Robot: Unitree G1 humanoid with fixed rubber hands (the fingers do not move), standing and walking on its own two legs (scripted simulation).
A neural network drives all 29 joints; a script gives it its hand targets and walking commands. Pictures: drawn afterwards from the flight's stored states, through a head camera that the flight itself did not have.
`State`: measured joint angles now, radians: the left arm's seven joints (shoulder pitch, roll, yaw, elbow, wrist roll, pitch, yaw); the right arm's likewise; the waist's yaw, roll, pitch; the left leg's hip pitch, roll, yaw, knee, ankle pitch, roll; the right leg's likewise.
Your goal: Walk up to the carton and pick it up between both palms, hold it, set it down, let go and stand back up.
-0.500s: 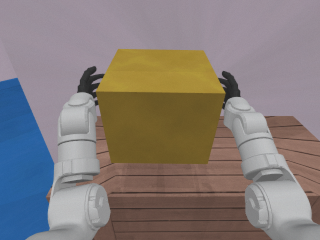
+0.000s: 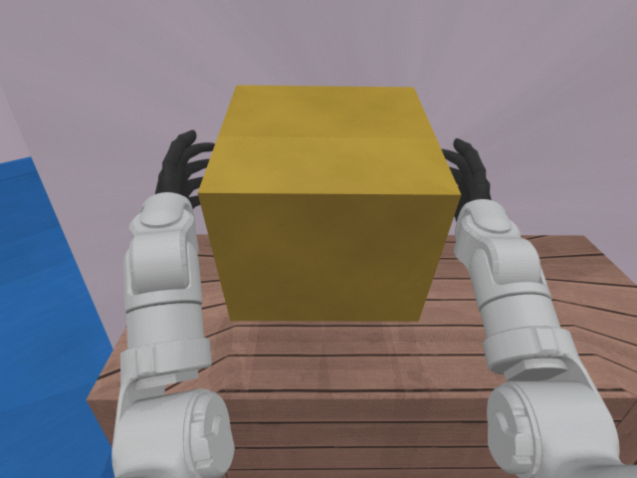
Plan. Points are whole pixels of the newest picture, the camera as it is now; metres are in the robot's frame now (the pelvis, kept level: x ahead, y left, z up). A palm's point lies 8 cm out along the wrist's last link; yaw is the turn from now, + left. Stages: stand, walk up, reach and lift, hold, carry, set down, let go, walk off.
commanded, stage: set down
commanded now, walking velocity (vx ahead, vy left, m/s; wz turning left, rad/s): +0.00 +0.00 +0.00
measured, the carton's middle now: (325, 200) +0.44 +0.00 +0.22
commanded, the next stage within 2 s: none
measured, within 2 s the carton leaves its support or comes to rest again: neither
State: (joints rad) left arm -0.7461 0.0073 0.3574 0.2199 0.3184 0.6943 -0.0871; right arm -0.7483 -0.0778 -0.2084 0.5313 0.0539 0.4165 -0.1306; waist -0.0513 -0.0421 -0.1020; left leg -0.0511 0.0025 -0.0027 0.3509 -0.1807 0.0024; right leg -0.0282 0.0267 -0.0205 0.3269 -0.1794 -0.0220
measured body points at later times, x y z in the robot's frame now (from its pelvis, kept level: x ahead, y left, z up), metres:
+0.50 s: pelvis +0.01 -0.01 +0.00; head -0.06 +0.01 +0.45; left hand +0.39 +0.17 +0.20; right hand +0.39 -0.18 +0.22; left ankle +0.02 +0.12 -0.75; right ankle +0.01 -0.10 -0.75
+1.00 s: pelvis +0.02 -0.01 +0.00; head -0.02 +0.02 +0.45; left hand +0.40 +0.17 +0.16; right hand +0.41 -0.17 +0.20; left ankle +0.02 +0.12 -0.75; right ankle +0.01 -0.10 -0.75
